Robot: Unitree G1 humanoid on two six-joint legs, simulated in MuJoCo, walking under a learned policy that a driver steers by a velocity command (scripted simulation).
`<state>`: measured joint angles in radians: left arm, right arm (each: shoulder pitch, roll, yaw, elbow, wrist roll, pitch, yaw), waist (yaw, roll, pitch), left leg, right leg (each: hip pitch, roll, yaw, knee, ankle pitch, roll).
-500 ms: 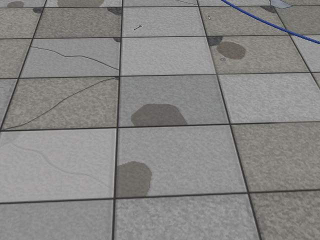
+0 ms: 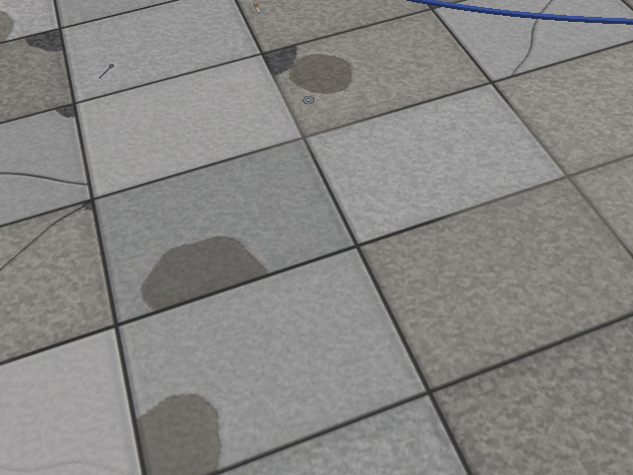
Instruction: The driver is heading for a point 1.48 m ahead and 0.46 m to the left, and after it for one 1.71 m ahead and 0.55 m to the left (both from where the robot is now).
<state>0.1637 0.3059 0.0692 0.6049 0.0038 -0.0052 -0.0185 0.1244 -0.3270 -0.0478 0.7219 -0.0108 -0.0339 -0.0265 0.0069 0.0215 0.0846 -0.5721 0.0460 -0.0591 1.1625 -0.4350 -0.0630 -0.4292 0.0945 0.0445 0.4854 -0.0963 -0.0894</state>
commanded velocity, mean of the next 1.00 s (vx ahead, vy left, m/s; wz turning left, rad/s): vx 0.03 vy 0.00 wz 0.06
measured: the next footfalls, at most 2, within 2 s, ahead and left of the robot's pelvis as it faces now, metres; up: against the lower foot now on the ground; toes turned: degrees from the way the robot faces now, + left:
left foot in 0.28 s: +0.15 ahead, +0.15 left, +0.00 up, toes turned -14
right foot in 0.54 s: +0.07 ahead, -0.09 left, +0.00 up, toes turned -1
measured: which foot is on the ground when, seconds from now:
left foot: up 0.00-0.26, down 0.28-0.62, up 0.64-0.86, down 0.88-1.00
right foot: down 0.00-0.30, up 0.32-0.52, down 0.54-0.88, up 0.90-1.00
